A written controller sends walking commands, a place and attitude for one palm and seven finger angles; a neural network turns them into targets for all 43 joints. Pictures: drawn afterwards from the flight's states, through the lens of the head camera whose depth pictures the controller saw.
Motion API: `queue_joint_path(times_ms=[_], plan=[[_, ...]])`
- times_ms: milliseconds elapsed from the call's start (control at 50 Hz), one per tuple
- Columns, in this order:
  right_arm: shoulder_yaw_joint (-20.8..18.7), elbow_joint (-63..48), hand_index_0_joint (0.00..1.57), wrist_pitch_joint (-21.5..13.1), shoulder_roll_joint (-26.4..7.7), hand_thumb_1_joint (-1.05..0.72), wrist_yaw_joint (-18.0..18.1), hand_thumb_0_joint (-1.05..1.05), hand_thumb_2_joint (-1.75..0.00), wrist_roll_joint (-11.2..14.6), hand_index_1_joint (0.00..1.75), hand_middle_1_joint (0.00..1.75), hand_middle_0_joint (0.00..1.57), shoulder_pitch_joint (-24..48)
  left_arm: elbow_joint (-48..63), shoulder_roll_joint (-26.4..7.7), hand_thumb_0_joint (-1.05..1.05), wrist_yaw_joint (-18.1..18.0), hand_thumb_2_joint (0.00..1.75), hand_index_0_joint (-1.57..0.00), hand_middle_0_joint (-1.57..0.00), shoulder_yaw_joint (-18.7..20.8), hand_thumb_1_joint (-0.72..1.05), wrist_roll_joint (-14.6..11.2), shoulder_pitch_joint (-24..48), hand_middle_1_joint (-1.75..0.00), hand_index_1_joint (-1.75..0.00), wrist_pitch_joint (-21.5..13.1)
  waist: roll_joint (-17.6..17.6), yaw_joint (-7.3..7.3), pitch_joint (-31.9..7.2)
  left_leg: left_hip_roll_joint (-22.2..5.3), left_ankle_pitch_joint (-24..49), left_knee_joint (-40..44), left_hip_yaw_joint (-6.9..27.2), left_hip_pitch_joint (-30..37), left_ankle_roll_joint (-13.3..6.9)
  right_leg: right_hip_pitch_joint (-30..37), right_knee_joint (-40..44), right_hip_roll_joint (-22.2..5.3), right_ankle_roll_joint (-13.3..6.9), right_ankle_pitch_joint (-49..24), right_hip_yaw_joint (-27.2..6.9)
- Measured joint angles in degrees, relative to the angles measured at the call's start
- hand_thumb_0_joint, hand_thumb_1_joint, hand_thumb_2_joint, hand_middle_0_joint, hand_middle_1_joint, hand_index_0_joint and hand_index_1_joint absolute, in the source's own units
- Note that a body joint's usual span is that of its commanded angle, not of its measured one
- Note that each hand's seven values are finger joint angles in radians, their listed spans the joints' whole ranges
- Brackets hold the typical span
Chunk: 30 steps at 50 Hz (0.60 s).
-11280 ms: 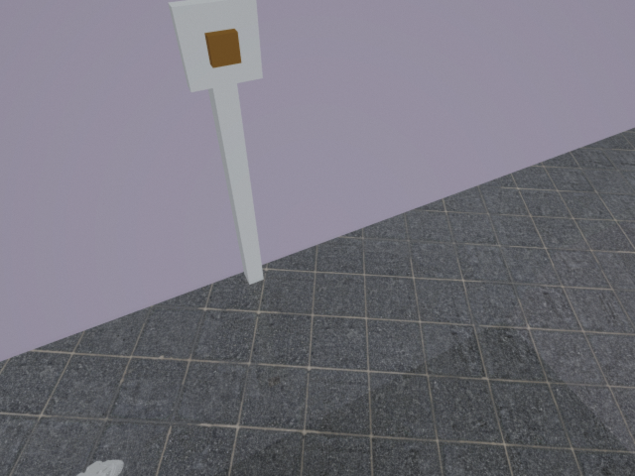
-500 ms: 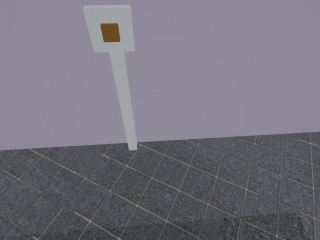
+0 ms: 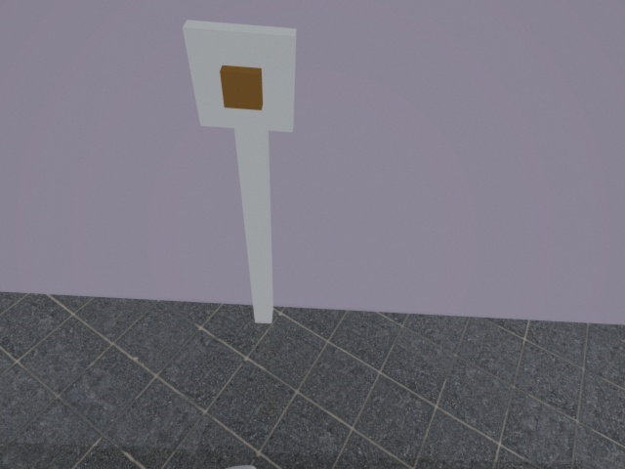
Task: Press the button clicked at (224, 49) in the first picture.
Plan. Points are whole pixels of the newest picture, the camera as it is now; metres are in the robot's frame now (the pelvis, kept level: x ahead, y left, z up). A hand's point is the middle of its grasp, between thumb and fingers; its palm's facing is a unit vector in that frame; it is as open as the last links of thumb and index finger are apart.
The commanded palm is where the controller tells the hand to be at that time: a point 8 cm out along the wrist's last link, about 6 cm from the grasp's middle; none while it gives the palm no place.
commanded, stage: take the last steps up to it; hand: left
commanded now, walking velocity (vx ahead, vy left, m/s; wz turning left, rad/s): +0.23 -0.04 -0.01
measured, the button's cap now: (242, 87) +0.65 +0.19 +0.15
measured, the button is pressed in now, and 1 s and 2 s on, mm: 0 0 0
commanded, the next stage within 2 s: come to a stop and stand still in 0.20 s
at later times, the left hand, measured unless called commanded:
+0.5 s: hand (237, 390) +0.25 +0.14 -0.15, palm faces -0.02 -0.97 -0.24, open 7.3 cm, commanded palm none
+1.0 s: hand out of the picture +0.13 +0.22 -0.16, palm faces +0.08 -0.98 -0.19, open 7.4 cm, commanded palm none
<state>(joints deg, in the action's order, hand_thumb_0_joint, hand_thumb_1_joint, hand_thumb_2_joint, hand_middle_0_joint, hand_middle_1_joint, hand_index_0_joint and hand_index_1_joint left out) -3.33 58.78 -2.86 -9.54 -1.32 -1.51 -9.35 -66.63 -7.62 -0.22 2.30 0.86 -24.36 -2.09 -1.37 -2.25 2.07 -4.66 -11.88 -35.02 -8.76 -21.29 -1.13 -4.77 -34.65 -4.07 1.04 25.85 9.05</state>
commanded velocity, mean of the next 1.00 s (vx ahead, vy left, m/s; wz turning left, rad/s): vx -0.02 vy -0.02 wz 0.00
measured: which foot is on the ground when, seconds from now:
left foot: down 0.00-0.42, up 0.44-0.76, down 0.78-1.00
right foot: up 0.00-0.38, down 0.40-0.78, up 0.80-1.00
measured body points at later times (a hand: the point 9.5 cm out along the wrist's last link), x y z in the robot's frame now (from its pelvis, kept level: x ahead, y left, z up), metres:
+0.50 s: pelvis +0.15 -0.04 +0.00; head +0.18 -0.06 +0.45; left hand +0.25 +0.19 -0.13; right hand +0.10 -0.25 -0.17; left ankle +0.07 +0.09 -0.69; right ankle +0.21 -0.15 -0.72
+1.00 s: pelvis +0.12 +0.02 +0.02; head +0.13 +0.05 +0.47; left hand +0.12 +0.27 -0.15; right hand +0.17 -0.21 -0.12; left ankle +0.12 +0.12 -0.72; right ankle +0.10 -0.12 -0.66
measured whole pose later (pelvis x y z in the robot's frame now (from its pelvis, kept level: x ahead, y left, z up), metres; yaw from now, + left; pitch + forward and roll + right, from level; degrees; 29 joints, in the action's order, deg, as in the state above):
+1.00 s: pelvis +0.12 +0.02 +0.02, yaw +0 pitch +0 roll -1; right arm -1.6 59.2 0.3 -8.0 1.7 -1.0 -13.7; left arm -61.2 -13.6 -0.3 3.9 1.0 -16.6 3.2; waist -3.0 -1.1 -0.2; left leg -1.1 -13.0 -23.7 -4.1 -10.7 -1.7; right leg -23.0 -53.4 -1.0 3.0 19.0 -0.7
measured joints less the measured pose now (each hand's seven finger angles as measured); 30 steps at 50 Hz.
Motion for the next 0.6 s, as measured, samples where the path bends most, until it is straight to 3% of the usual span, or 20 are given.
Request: queue_joint_path(times_ms=[60,120,240,360,400,460,500,540,600], plan=[[0.5,-0.5,0.2,-0.8,0.8,-0.92,0.9,0.01,-0.9,0.1,0.3,0.3,0.2,0.2,-0.5,-0.2,0.01,0.2,0.89,-0.2,-0.2,-0.1,0.91,0.0,1.1,-0.3,-0.3,1.6,-0.5,0.37,0.6,0.4,-4.0,-1.5,-1.6,2.2,-1.7,-9.6,-22.1,-0.1,-1.1,2.5,-3.7],[-0.1,-0.1,0.2,-1.3,1.3,-0.94,2.3,0.0,-0.9,0.6,0.3,0.3,0.2,-1.6,0.5,-0.8,0.01,0.5,0.89,-0.2,-0.2,0.4,0.91,0.4,3.8,-0.3,-0.3,1.9,-0.5,1.16,0.4,1.2,-3.3,3.6,-2.2,6.5,-1.3,-17.3,-30.0,-1.1,-0.8,-2.3,-4.2],[0.5,2.9,0.2,-0.6,0.6,-0.95,2.4,-0.01,-0.9,0.5,0.3,0.3,0.2,-6.6,4.9,-2.2,0.01,0.4,0.89,-0.2,-0.2,1.2,0.91,0.5,9.9,-0.3,-0.3,1.9,-0.3,1.76,-0.5,2.6,-2.0,12.2,-2.2,13.3,-0.9,-24.5,-22.8,-3.2,1.0,-10.4,-4.5],[0.6,5.6,0.2,0.8,1.6,-0.93,2.1,0.0,-0.9,0.1,0.3,0.3,0.2,-10.2,7.1,-3.2,0.01,0.4,0.9,-0.2,-0.2,1.1,0.92,0.3,14.6,-0.3,-0.3,1.9,1.0,3.61,0.5,1.6,-5.6,11.6,-1.8,16.8,1.5,-21.1,-6.0,-2.6,1.1,-12.9,-3.5],[0.8,6.4,0.2,1.2,2.0,-0.92,2.2,0.0,-0.9,0.3,0.3,0.3,0.2,-11.3,7.5,-3.5,0.01,0.1,0.9,-0.2,-0.2,0.6,0.92,0.2,15.2,-0.3,-0.3,1.0,1.0,3.94,0.9,1.1,-8.7,8.0,-1.7,17.0,2.7,-17.1,1.7,-2.1,0.9,-20.0,-3.0],[0.5,7.0,0.2,2.7,1.3,-0.92,2.2,0.01,-0.9,1.2,0.3,0.3,0.2,-10.9,7.3,-2.0,0.01,-0.6,0.89,-0.2,-0.2,-0.2,0.91,0.1,16.6,-0.3,-0.3,0.1,3.5,4.55,1.6,0.0,-16.1,-2.0,1.4,13.3,3.4,-16.1,0.3,-0.9,-1.4,-14.3,-1.5],[0.2,6.4,0.2,4.1,0.9,-0.92,2.5,0.01,-0.9,1.6,0.3,0.3,0.2,-9.3,7.8,-1.0,0.01,-0.9,0.89,-0.2,-0.2,-0.6,0.91,0.1,17.8,-0.3,-0.3,0.2,3.8,4.53,2.7,1.5,-21.0,-12.1,3.8,8.6,3.5,-15.9,-0.2,-1.3,-2.2,-13.1,-1.1],[-0.2,5.5,0.2,5.0,0.2,-0.91,2.7,0.01,-0.9,1.7,0.3,0.3,0.2,-7.4,8.5,0.0,0.01,-1.4,0.89,-0.2,-0.2,-0.7,0.91,0.2,18.8,-0.3,-0.3,0.9,3.6,3.92,3.7,3.2,-21.7,-21.0,5.3,3.9,3.6,-15.3,0.7,-1.9,-2.1,-13.8,-1.0],[-0.8,3.3,0.2,6.2,-1.1,-0.91,2.4,0.01,-0.9,1.4,0.3,0.3,0.2,-4.3,9.7,0.7,0.0,-2.0,0.89,-0.21,-0.2,-0.3,0.91,0.2,19.2,-0.3,-0.3,2.0,3.4,3.04,4.4,4.2,-19.1,-27.1,6.4,-1.4,4.1,-15.1,2.3,-2.7,-1.7,-15.1,-0.9]])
